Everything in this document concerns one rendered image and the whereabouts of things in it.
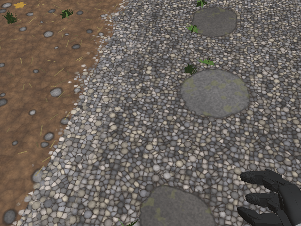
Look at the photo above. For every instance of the right robot hand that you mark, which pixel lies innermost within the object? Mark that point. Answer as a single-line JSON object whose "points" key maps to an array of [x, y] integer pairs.
{"points": [[285, 203]]}

